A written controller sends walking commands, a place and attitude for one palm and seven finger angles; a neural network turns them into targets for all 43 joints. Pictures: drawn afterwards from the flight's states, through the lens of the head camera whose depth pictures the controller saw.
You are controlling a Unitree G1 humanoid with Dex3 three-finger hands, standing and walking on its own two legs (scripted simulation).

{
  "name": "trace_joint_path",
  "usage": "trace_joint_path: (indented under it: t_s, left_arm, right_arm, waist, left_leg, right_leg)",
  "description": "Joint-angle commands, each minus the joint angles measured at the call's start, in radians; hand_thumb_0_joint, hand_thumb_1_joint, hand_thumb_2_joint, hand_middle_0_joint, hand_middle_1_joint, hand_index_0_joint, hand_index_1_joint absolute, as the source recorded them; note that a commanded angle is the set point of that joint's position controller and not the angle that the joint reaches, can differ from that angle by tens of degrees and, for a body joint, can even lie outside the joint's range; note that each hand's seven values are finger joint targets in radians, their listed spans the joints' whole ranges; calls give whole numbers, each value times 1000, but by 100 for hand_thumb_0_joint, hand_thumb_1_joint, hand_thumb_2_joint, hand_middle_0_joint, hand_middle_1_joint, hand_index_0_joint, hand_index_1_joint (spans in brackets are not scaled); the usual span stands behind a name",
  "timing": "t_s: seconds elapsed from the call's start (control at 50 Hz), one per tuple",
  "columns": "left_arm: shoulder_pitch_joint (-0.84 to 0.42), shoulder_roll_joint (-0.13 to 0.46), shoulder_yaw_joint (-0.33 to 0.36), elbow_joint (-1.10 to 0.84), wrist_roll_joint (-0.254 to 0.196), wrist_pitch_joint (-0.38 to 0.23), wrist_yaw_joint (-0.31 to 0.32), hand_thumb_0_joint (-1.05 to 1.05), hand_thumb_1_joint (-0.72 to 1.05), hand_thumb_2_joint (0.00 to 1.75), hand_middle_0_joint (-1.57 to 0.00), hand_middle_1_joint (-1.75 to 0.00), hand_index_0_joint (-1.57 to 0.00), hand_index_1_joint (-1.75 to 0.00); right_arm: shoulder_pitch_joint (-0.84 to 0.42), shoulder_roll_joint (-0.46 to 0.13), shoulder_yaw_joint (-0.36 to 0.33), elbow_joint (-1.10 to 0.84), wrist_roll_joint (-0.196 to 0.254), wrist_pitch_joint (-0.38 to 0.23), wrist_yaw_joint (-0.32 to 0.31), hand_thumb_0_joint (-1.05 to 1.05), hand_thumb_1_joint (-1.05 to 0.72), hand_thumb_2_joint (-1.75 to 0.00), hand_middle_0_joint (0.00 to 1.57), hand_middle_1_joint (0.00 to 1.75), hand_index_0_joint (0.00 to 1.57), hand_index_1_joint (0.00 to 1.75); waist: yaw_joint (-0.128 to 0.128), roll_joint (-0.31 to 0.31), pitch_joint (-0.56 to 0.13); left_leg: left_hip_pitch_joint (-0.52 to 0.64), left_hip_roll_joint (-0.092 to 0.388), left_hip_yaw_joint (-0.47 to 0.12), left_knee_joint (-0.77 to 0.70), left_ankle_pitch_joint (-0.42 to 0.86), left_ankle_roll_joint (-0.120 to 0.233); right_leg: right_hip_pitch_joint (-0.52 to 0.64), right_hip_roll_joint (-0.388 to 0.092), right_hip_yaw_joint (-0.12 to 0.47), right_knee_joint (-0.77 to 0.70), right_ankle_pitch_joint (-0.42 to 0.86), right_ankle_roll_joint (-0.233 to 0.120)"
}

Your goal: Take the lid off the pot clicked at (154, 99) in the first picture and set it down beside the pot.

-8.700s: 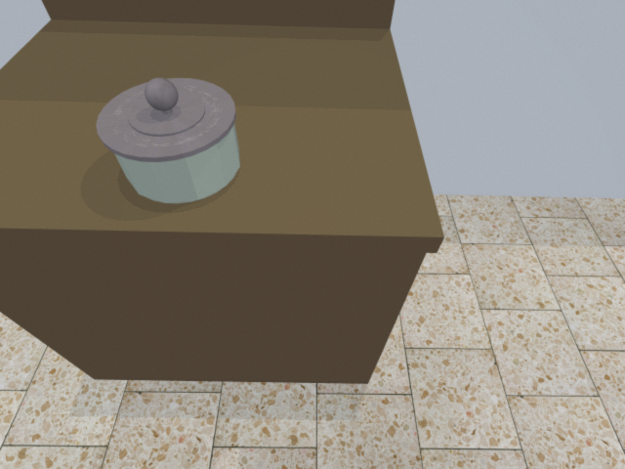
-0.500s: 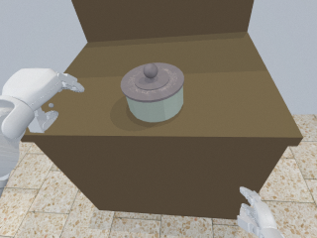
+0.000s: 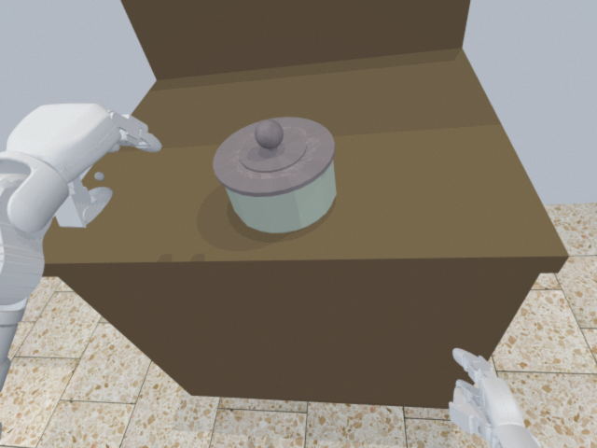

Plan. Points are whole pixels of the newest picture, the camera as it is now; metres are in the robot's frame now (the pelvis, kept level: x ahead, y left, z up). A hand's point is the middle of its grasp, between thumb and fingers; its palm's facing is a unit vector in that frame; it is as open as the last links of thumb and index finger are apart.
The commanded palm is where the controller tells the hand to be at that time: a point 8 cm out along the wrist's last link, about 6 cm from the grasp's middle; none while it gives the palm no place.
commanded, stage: reach forward and open the fingers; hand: left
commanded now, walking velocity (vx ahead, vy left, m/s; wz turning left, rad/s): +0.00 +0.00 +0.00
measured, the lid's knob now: (269, 134) +0.52 +0.09 +0.17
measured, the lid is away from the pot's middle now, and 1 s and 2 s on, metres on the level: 0.00 0.00 0.00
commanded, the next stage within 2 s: move the open hand above the knob in 0.08 s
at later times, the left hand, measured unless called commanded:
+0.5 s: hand (126, 161) +0.35 +0.21 +0.25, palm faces +0.02 +0.03 -1.00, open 9.7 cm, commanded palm +0.32 +0.21 +0.32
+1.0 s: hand (182, 131) +0.41 +0.17 +0.25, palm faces +0.02 -0.01 -1.00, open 9.7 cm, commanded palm +0.38 +0.17 +0.32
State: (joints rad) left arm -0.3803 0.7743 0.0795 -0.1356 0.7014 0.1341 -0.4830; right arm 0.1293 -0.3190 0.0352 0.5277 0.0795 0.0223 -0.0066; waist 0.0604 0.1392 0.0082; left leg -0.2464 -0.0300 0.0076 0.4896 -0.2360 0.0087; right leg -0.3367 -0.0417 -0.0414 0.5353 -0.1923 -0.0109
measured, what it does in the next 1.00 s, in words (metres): stands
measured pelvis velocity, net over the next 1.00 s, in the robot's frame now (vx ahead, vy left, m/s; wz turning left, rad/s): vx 0.02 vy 0.01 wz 0.00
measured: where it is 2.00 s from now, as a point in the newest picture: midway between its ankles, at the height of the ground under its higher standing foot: outside the picture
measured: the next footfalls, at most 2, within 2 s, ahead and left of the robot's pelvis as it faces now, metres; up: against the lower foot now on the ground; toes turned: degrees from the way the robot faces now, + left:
none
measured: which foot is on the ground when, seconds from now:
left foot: down 0.00-1.00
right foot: down 0.00-1.00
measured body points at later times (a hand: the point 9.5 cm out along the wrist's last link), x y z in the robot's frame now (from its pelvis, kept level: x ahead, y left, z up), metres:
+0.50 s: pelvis +0.01 +0.00 +0.00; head +0.02 -0.06 +0.45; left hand +0.35 +0.21 +0.31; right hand +0.23 -0.20 -0.09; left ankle +0.02 +0.12 -0.73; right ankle +0.06 -0.11 -0.73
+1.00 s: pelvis +0.02 +0.01 +0.00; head +0.03 -0.05 +0.45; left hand +0.40 +0.17 +0.30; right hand +0.22 -0.21 -0.10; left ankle +0.02 +0.12 -0.73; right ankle +0.06 -0.11 -0.73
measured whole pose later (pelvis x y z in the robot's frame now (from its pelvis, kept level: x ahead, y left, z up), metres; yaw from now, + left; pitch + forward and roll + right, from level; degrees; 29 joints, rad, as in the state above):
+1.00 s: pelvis +0.02 +0.01 +0.00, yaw +0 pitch +1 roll +2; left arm -0.72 0.61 -0.17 0.07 0.78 0.25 -0.45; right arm 0.12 -0.29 0.05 0.55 0.08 0.08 0.02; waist 0.03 0.11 0.00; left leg -0.24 -0.05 0.02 0.47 -0.25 0.02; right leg -0.34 -0.06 -0.03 0.54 -0.22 0.00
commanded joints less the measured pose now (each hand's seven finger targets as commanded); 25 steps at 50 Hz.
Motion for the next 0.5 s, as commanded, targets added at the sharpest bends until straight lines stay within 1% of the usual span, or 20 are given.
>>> trace_joint_path:
  t_s: [0.0, 0.02, 0.06, 0.08, 0.1, 0.12, 0.16, 0.18, 0.2, 0.22, 0.26, 0.28, 0.3, 0.34, 0.36, 0.38, 0.4, 0.42, 0.46, 0.48]
  left_arm:
    - [-328, 287, 180, -120, 9, 14, 38, 0, -36, 173, -91, -8, -91, -8]
    - [-335, 288, 182, -131, 9, 15, 38, 0, -36, 173, -91, -8, -91, -8]
    - [-344, 304, 189, -142, 12, 17, 39, 0, -36, 173, -90, -8, -90, -8]
    - [-326, 319, 211, -161, 9, 13, 44, 0, -36, 173, -90, -8, -90, -8]
    - [-338, 315, 203, -146, 12, 18, 36, 0, -35, 173, -90, -8, -90, -8]
    - [-347, 317, 202, -157, 14, 20, 37, 0, -35, 173, -90, -8, -90, -8]
    - [-347, 308, 194, -132, 13, 25, 34, 0, -35, 172, -90, -8, -90, -8]
    - [-335, 292, 183, -138, 13, 22, 37, 0, -35, 172, -90, -8, -90, -8]
    - [-371, 278, 161, -132, 15, 25, 29, 0, -35, 172, -90, -8, -90, -8]
    - [-367, 274, 158, -142, 16, 26, 31, 0, -35, 172, -90, -8, -90, -8]
    - [-404, 231, 109, -148, 19, 30, 29, 0, -35, 172, -90, -8, -90, -8]
    - [-402, 240, 124, -171, 11, 25, 37, 0, -35, 172, -90, -8, -90, -8]
    - [-430, 252, 124, -186, 19, 28, 33, 0, -35, 172, -90, -8, -90, -8]
    - [-439, 248, 118, -109, 32, 45, 38, 0, -35, 172, -90, -8, -90, -8]
    - [-461, 248, 112, -86, 38, 48, 40, 0, -35, 172, -90, -8, -90, -8]
    - [-467, 238, 110, -88, 29, 42, 47, 0, -35, 172, -90, -8, -90, -8]
    - [-508, 217, 79, -96, 36, 43, 42, 0, -35, 172, -90, -8, -90, -8]
    - [-506, 233, 93, -102, 40, 47, 47, 0, -35, 172, -90, -8, -90, -8]
    - [-532, 193, 50, -71, 48, 55, 48, 0, -35, 172, -90, -8, -90, -8]
    - [-517, 189, 61, -75, 37, 50, 55, 0, -35, 172, -90, -8, -90, -8]
  right_arm:
    - [-159, -72, -26, -180, 5, -50, 1, 0, -90, -90, 20, 30, 20, 30]
    - [-156, -71, -32, -180, 8, -50, -1, 0, -90, -90, 20, 30, 20, 30]
    - [-158, -72, -30, -179, 5, -51, -3, 0, -90, -90, 20, 30, 20, 30]
    - [-167, -81, -34, -182, 10, -64, 1, 0, -90, -90, 20, 30, 20, 30]
    - [-157, -69, -27, -180, 2, -52, -2, 0, -90, -90, 20, 30, 20, 30]
    - [-157, -70, -30, -178, 5, -50, -1, 0, -90, -90, 20, 30, 20, 30]
    - [-154, -71, -30, -172, 5, -47, -3, 0, -90, -90, 20, 30, 20, 30]
    - [-169, -78, -31, -177, 11, -59, 3, 0, -90, -90, 20, 30, 20, 30]
    - [-157, -68, -26, -172, 4, -47, 2, 0, -90, -90, 20, 30, 20, 30]
    - [-158, -67, -29, -177, 8, -47, 3, 0, -90, -90, 20, 30, 20, 30]
    - [-166, -64, -27, -172, 8, -43, 1, 0, -90, -90, 20, 30, 20, 30]
    - [-176, -70, -29, -179, 13, -59, 6, 0, -90, -90, 20, 30, 20, 30]
    - [-169, -60, -23, -179, 5, -49, 7, 0, -90, -90, 20, 30, 20, 30]
    - [-165, -65, -24, -161, 3, -41, 4, 0, -90, -90, 20, 30, 20, 30]
    - [-161, -67, -23, -156, 6, -34, 4, 0, -90, -90, 20, 30, 20, 30]
    - [-172, -73, -25, -161, 12, -44, 8, 0, -90, -90, 20, 30, 20, 30]
    - [-168, -61, -19, -163, 4, -33, 10, 0, -90, -90, 20, 30, 20, 30]
    - [-170, -59, -25, -166, 6, -33, 9, 0, -90, -90, 20, 30, 20, 30]
    - [-179, -59, -19, -159, 6, -24, 11, 0, -90, -90, 20, 30, 20, 30]
    - [-180, -63, -22, -167, 11, -35, 16, 0, -90, -90, 20, 30, 20, 30]
  waist:
    - [9, -120, -299]
    - [9, -141, -277]
    - [13, -116, -290]
    - [5, -86, -312]
    - [14, -109, -328]
    - [12, -118, -305]
    - [11, -109, -275]
    - [0, -95, -286]
    - [3, -102, -300]
    - [5, -134, -288]
    - [-3, -112, -281]
    - [-10, -101, -307]
    - [5, -86, -349]
    - [-2, -122, -270]
    - [-5, -119, -253]
    - [-13, -115, -270]
    - [-4, -102, -306]
    - [0, -118, -300]
    - [-6, -99, -287]
    - [-14, -108, -303]
  left_leg:
    - [-11, -25, 8, -73, 128, 32]
    - [-6, -22, 8, -70, 123, 34]
    - [4, -27, 6, -71, 138, 37]
    - [38, -27, 4, -43, 173, 37]
    - [8, -29, 8, -62, 166, 35]
    - [12, -25, 4, -65, 164, 35]
    - [8, -25, 4, -73, 153, 34]
    - [38, -28, 1, -42, 184, 36]
    - [16, -27, 5, -65, 168, 32]
    - [15, -25, 0, -67, 160, 34]
    - [35, -27, 2, -72, 159, 35]
    - [66, -29, -6, -44, 185, 36]
    - [48, -31, -2, -67, 185, 34]
    - [19, -25, -3, -76, 154, 32]
    - [15, -21, -3, -84, 141, 30]
    - [42, -24, -7, -61, 151, 31]
    - [28, -27, -2, -82, 145, 30]
    - [28, -24, -5, -80, 138, 30]
    - [26, -22, -5, -91, 130, 28]
    - [51, -24, -11, -63, 150, 30]
  right_leg:
    - [214, 10, 8, -82, 50, 9]
    - [198, 9, 6, -86, 46, 14]
    - [200, 13, 4, -82, 59, 12]
    - [197, 21, 14, -71, 106, 3]
    - [232, 11, 11, -72, 93, 7]
    - [214, 10, 4, -76, 93, 11]
    - [192, 14, -2, -82, 76, 10]
    - [182, 24, 10, -71, 118, 2]
    - [206, 13, 4, -76, 96, 6]
    - [201, 13, -1, -79, 89, 11]
    - [178, 17, -5, -82, 85, 10]
    - [176, 24, 3, -68, 118, 1]
    - [222, 15, 2, -68, 105, 2]
    - [179, 15, -6, -79, 76, 5]
    - [167, 17, -10, -83, 57, 4]
    - [159, 25, -1, -77, 73, -3]
    - [192, 15, -4, -78, 56, -2]
    - [190, 12, -3, -77, 51, 0]
    - [174, 14, -9, -76, 39, -4]
    - [168, 21, -1, -69, 68, -10]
